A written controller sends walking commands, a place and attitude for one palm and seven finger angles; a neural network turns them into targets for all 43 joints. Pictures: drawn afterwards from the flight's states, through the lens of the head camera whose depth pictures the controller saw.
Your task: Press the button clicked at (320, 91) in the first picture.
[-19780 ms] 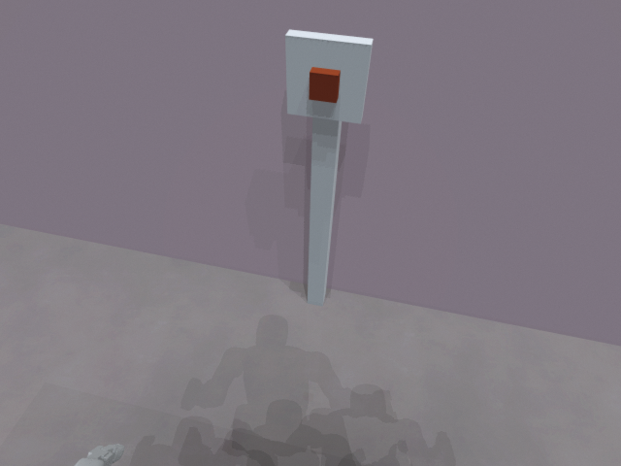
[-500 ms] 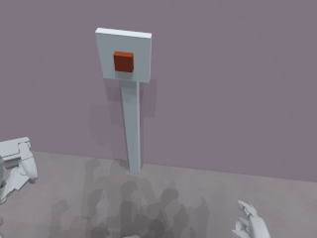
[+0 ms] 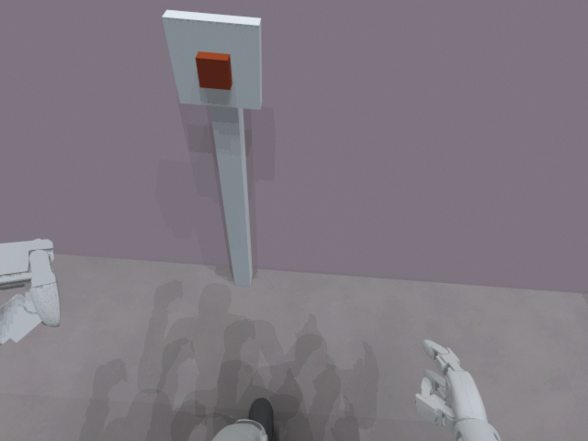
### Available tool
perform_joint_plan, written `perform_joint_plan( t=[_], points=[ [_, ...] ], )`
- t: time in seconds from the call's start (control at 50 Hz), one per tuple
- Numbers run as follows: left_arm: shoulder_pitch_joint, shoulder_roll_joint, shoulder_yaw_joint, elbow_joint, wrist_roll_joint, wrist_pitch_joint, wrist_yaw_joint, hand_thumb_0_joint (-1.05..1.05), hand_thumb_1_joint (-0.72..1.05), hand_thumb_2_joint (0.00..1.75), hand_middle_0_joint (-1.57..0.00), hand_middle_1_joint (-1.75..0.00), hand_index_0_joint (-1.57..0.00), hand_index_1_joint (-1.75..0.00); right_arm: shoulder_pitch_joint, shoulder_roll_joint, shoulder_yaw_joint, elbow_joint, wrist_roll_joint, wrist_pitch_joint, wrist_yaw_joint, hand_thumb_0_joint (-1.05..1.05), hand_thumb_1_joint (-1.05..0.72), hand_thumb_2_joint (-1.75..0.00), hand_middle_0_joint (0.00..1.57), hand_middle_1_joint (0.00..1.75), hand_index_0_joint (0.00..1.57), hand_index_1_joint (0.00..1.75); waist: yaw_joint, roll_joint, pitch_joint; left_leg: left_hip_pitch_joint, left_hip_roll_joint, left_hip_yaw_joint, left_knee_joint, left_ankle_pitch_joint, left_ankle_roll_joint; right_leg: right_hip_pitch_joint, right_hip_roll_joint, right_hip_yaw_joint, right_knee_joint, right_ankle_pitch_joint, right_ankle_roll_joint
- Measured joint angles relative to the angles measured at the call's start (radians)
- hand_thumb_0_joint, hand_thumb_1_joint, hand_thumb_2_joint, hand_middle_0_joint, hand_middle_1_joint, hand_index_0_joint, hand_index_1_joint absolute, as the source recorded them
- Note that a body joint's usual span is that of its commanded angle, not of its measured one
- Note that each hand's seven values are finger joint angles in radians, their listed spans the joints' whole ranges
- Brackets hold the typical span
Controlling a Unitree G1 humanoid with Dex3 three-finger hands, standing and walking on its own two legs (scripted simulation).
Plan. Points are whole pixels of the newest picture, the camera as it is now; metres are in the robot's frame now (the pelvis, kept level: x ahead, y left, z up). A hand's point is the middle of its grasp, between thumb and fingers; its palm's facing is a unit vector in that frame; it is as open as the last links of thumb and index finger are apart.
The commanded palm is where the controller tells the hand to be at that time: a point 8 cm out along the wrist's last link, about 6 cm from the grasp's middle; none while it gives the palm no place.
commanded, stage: stop stepping back and stand still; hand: left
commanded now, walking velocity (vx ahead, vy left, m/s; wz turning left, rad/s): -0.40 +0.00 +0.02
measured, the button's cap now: (215, 70) +0.69 +0.18 +0.13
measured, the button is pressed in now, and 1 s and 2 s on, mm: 0 0 0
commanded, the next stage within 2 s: let the arm hang, fingers relaxed in 0.82 s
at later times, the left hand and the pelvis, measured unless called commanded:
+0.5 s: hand out of the picture +0.10 +0.26 +0.20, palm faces +0.37 -0.80 -0.48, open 3.1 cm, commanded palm +0.05 +0.30 +0.19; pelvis -0.08 +0.02 +0.01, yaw +1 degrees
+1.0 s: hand (2, 440) +0.11 +0.28 +0.09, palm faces +0.25 -0.83 -0.50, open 3.0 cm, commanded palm none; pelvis -0.09 +0.03 +0.00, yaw +1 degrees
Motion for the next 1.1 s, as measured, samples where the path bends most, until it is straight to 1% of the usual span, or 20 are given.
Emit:
perform_joint_plan(
  t=[0.02, 0.06, 0.1, 0.12, 0.16, 0.22, 0.26, 0.32, 0.38, 0.42, 0.5, 0.58, 0.66, 0.7, 0.76, 0.92, 0.96, 0.98, 1.04, 1.1],
  points=[
    [0.018, 0.005, 0.012, 0.005, -0.005, -0.001, 0.004, 0.02, 0.89, 0.89, -1.3, -1.5, -1.3, -1.5, 0.01, -0.002, -0.002, 0.002, 0.005, 0.005, -0.002, 0.01, -0.9, -0.9, 0.2, 0.3, 0.2, 0.3, 0.0, 0.0, -0.014, -0.025, -0.003, -0.009, 0.063, -0.104, -0.031, -0.001, -0.005, -0.007, -0.006, 0.026, -0.004],
    [0.059, -0.007, 0.018, 0.02, -0.002, 0.006, 0.017, 0.02, 0.89, 0.89, -1.3, -1.5, -1.3, -1.5, 0.042, -0.002, -0.012, 0.033, 0.009, 0.016, -0.004, 0.01, -0.9, -0.9, 0.2, 0.3, 0.2, 0.3, 0.024, -0.03, -0.067, -0.077, -0.039, -0.054, 0.371, -0.314, -0.078, -0.011, -0.029, 0.019, -0.001, 0.035, -0.004],
    [0.076, -0.056, 0.005, 0.054, 0.016, 0.027, 0.027, 0.01, 0.89, 0.89, -1.31, -1.5, -1.3, -1.5, 0.085, -0.006, -0.02, 0.064, 0.011, 0.036, -0.009, 0.01, -0.9, -0.9, 0.2, 0.3, 0.2, 0.3, 0.041, -0.066, -0.13, -0.077, -0.06, -0.058, 0.615, -0.383, -0.086, -0.014, -0.06, 0.044, -0.024, 0.046, 0.003],
    [0.066, -0.084, -0.007, 0.079, 0.026, 0.038, 0.033, 0.01, 0.89, 0.89, -1.31, -1.5, -1.3, -1.5, 0.104, -0.012, -0.019, 0.072, 0.011, 0.041, -0.017, 0.01, -0.9, -0.9, 0.2, 0.3, 0.2, 0.3, 0.044, -0.079, -0.15, -0.044, -0.052, -0.05, 0.64, -0.393, -0.084, -0.011, -0.073, 0.049, -0.043, 0.06, 0.012],
    [0.009, -0.132, -0.042, 0.135, 0.046, 0.056, 0.046, 0.01, 0.89, 0.89, -1.31, -1.5, -1.31, -1.5, 0.134, -0.031, -0.015, 0.077, 0.013, 0.032, -0.04, 0.01, -0.9, -0.9, 0.2, 0.3, 0.2, 0.3, 0.045, -0.087, -0.16, 0.052, -0.02, -0.042, 0.551, -0.425, -0.07, -0.014, -0.089, 0.036, -0.064, 0.079, 0.023],
    [-0.074, -0.193, -0.096, 0.183, 0.07, 0.074, 0.065, 0.01, 0.89, 0.89, -1.31, -1.5, -1.3, -1.5, 0.147, -0.074, -0.019, 0.073, 0.01, -0.004, -0.06, 0.01, -0.9, -0.9, 0.2, 0.3, 0.2, 0.3, 0.029, -0.062, -0.129, 0.221, 0.025, -0.059, 0.245, -0.377, -0.04, -0.049, -0.099, -0.01, -0.034, 0.078, 0.039],
    [-0.099, -0.198, -0.111, 0.171, 0.073, 0.082, 0.069, 0.02, 0.89, 0.89, -1.31, -1.5, -1.3, -1.5, 0.122, -0.073, -0.027, 0.075, 0.011, -0.02, -0.064, 0.01, -0.9, -0.9, 0.2, 0.3, 0.2, 0.3, 0.019, -0.079, -0.075, 0.261, 0.009, -0.051, 0.154, -0.39, -0.071, -0.078, -0.126, -0.011, 0.016, 0.087, 0.051],
    [-0.055, -0.147, -0.083, 0.1, 0.07, 0.077, 0.059, 0.02, 0.89, 0.89, -1.31, -1.5, -1.3, -1.5, 0.092, -0.034, -0.016, 0.04, 0.011, -0.043, -0.042, 0.01, -0.9, -0.9, 0.2, 0.3, 0.2, 0.3, 0.019, -0.116, -0.009, 0.282, -0.009, -0.015, 0.143, -0.358, -0.066, -0.102, -0.14, 0.025, 0.072, 0.105, 0.049],
    [0.015, -0.073, -0.039, 0.023, 0.061, 0.057, 0.048, 0.02, 0.89, 0.89, -1.31, -1.5, -1.3, -1.5, 0.1, 0.015, 0.004, 0.009, 0.011, -0.078, -0.019, 0.01, -0.9, -0.9, 0.2, 0.3, 0.2, 0.3, 0.002, -0.117, -0.007, 0.29, -0.004, -0.006, 0.131, -0.337, -0.064, -0.086, -0.116, 0.011, 0.051, 0.055, 0.05],
    [0.032, -0.053, -0.023, 0.005, 0.059, 0.035, 0.047, 0.02, 0.89, 0.89, -1.31, -1.5, -1.3, -1.5, 0.107, 0.031, 0.019, 0.007, 0.014, -0.087, -0.006, 0.01, -0.9, -0.9, 0.2, 0.3, 0.2, 0.3, -0.003, -0.097, -0.014, 0.28, 0.006, -0.011, 0.15, -0.34, -0.068, -0.058, -0.097, -0.002, -0.012, 0.127, 0.033],
    [0.031, -0.079, -0.027, 0.059, 0.054, 0.02, 0.047, 0.02, 0.89, 0.89, -1.31, -1.5, -1.3, -1.5, 0.118, 0.027, 0.024, 0.033, 0.014, -0.054, -0.003, 0.01, -0.9, -0.9, 0.2, 0.3, 0.2, 0.3, 0.001, -0.032, -0.053, 0.23, 0.017, -0.033, 0.256, -0.442, -0.051, -0.06, -0.075, -0.013, -0.026, 0.14, 0.005],
    [0.004, -0.146, -0.054, 0.153, 0.06, 0.043, 0.056, 0.01, 0.89, 0.89, -1.31, -1.5, -1.3, -1.5, 0.129, 0.0, 0.009, 0.079, 0.012, -0.012, -0.015, 0.01, -0.9, -0.9, 0.21, 0.3, 0.2, 0.3, 0.027, -0.034, -0.081, 0.157, -0.014, -0.013, 0.456, -0.52, -0.032, -0.069, -0.093, 0.007, -0.031, 0.149, 0.002],
    [-0.034, -0.195, -0.084, 0.178, 0.063, 0.077, 0.068, 0.02, 0.89, 0.89, -1.31, -1.5, -1.3, -1.5, 0.143, -0.039, -0.001, 0.076, 0.004, -0.018, -0.036, 0.01, -0.9, -0.9, 0.21, 0.3, 0.2, 0.3, 0.017, -0.032, -0.061, 0.224, 0.0, -0.009, 0.232, -0.397, -0.022, -0.105, -0.103, -0.012, 0.072, 0.055, 0.019],
    [-0.065, -0.192, -0.092, 0.167, 0.075, 0.085, 0.074, 0.02, 0.89, 0.89, -1.31, -1.5, -1.3, -1.5, 0.135, -0.027, -0.012, 0.087, -0.003, -0.035, -0.041, 0.01, -0.9, -0.9, 0.2, 0.3, 0.2, 0.3, 0.017, -0.058, -0.031, 0.225, -0.014, -0.002, 0.246, -0.336, -0.018, -0.158, -0.096, 0.027, 0.24, -0.034, 0.023],
    [-0.069, -0.158, -0.082, 0.116, 0.082, 0.08, 0.071, 0.02, 0.89, 0.89, -1.31, -1.5, -1.3, -1.5, 0.146, 0.011, -0.006, 0.093, -0.002, -0.065, -0.026, 0.01, -0.9, -0.9, 0.2, 0.3, 0.2, 0.3, 0.007, -0.094, -0.026, 0.26, -0.023, -0.005, 0.187, -0.322, -0.02, -0.21, -0.085, 0.035, 0.384, -0.028, 0.032],
    [0.013, -0.093, -0.032, 0.074, 0.08, 0.038, 0.07, 0.02, 0.89, 0.89, -1.31, -1.5, -1.3, -1.5, 0.147, 0.039, 0.024, 0.055, 0.002, -0.082, -0.007, 0.01, -0.9, -0.9, 0.2, 0.3, 0.2, 0.3, 0.006, -0.056, -0.046, 0.264, 0.015, 0.002, 0.139, -0.305, -0.05, -0.072, -0.091, -0.04, 0.018, 0.044, 0.042],
    [-0.06, -0.094, -0.094, 0.24, 0.104, 0.05, 0.024, 0.01, 0.9, 0.9, -1.3, -1.5, -1.3, -1.5, 0.118, 0.016, 0.0, 0.096, 0.005, -0.09, 0.024, 0.01, -0.9, -0.9, 0.2, 0.3, 0.2, 0.3, 0.027, -0.029, -0.06, 0.208, 0.014, 0.013, 0.215, -0.34, -0.055, -0.086, -0.104, -0.04, 0.002, 0.178, 0.017],
    [-0.115, -0.117, -0.147, 0.368, 0.115, 0.093, -0.006, 0.01, 0.9, 0.9, -1.3, -1.49, -1.3, -1.49, 0.098, -0.004, -0.012, 0.122, 0.007, -0.065, 0.034, 0.01, -0.9, -0.9, 0.2, 0.3, 0.2, 0.3, 0.027, 0.001, -0.064, 0.191, 0.016, 0.008, 0.245, -0.353, -0.057, -0.104, -0.104, -0.046, 0.039, 0.159, 0.012],
    [-0.249, -0.205, -0.28, 0.781, 0.125, 0.237, -0.065, 0.0, 0.9, 0.9, -1.26, -1.46, -1.26, -1.46, 0.069, -0.046, -0.027, 0.182, 0.004, 0.016, 0.044, 0.01, -0.9, -0.9, 0.2, 0.3, 0.2, 0.3, 0.003, 0.05, -0.083, 0.16, 0.003, -0.009, 0.294, -0.375, -0.053, -0.133, -0.12, -0.062, 0.115, 0.065, 0.014],
    [-0.314, -0.288, -0.361, 1.094, 0.131, 0.309, -0.084, 0.01, 0.91, 0.9, -1.2, -1.4, -1.2, -1.4, 0.078, -0.052, -0.028, 0.218, -0.012, 0.064, 0.044, 0.01, -0.9, -0.9, 0.2, 0.3, 0.2, 0.3, -0.015, 0.033, -0.052, 0.163, 0.0, -0.02, 0.329, -0.394, -0.054, -0.127, -0.125, -0.072, 0.151, 0.039, 0.014]
  ],
)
